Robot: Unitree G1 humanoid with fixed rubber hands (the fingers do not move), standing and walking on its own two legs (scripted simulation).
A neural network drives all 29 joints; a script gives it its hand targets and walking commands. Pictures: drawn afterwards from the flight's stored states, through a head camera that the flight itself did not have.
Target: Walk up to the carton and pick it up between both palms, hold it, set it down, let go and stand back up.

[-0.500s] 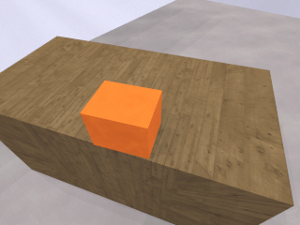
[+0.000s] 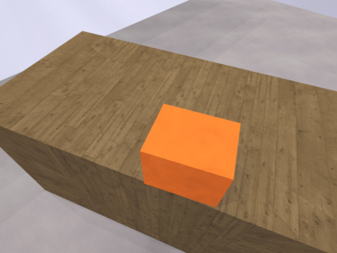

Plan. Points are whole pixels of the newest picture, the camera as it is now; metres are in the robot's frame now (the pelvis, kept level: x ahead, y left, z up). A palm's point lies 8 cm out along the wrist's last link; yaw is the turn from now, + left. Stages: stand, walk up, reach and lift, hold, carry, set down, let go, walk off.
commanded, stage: walk up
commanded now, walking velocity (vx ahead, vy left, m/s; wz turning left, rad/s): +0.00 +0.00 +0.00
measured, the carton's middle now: (189, 155) +0.36 -0.04 +0.00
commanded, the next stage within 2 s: none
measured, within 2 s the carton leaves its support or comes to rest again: neither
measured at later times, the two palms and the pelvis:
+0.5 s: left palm out of the picture -0.05 +0.18 -0.14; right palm out of the picture -0.04 -0.23 -0.15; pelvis -0.01 -0.01 +0.00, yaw +0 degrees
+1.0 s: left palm out of the picture -0.07 +0.22 -0.15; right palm out of the picture -0.08 -0.18 -0.14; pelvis -0.03 +0.01 +0.00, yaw +0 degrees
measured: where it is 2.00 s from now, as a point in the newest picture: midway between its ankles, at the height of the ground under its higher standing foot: outside the picture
